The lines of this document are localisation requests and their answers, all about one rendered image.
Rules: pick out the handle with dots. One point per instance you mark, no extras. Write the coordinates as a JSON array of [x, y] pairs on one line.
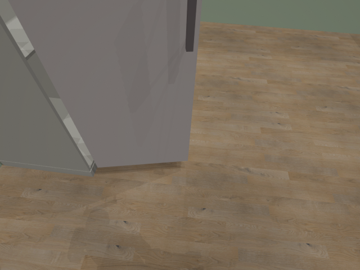
[[190, 25]]

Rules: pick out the fridge door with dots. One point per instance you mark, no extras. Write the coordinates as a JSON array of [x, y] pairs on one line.
[[122, 71]]

